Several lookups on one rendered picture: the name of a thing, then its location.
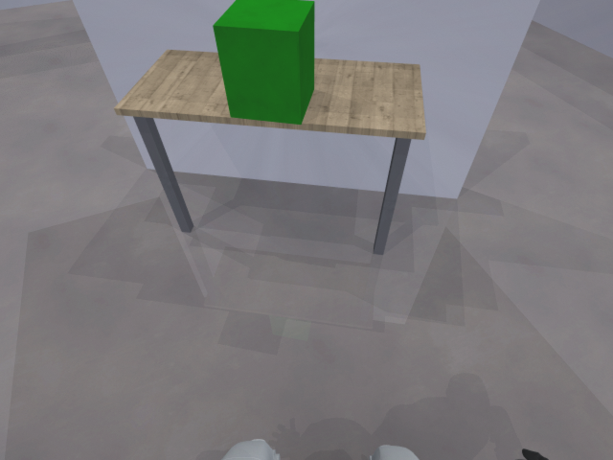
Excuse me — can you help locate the table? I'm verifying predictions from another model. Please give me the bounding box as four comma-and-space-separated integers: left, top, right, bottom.
114, 50, 426, 255

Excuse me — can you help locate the robot left thigh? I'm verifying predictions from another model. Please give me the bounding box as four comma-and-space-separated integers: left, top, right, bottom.
221, 441, 280, 460

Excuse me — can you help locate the carton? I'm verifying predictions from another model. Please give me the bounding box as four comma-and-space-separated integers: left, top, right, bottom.
213, 0, 314, 125

